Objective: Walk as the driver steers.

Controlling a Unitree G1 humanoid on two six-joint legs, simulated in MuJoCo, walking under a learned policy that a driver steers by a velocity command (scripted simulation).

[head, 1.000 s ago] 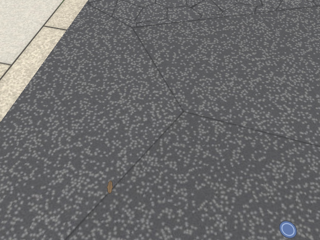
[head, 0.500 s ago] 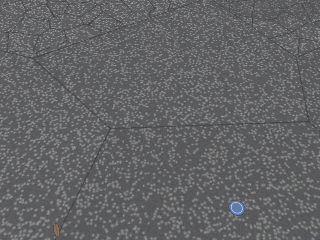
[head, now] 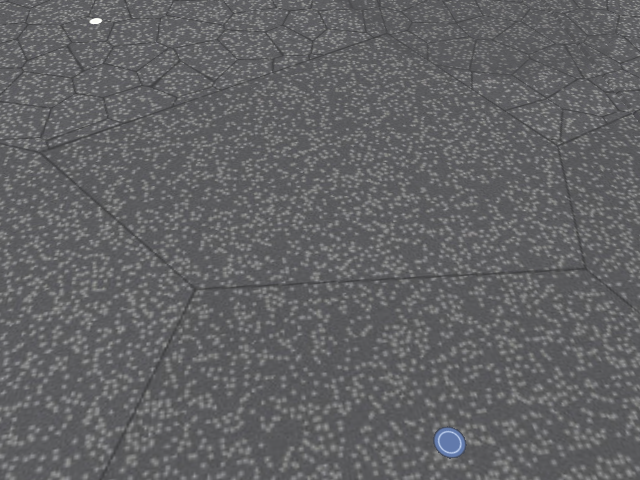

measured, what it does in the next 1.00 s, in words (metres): stands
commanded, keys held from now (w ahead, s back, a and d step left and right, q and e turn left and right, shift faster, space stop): no key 1.00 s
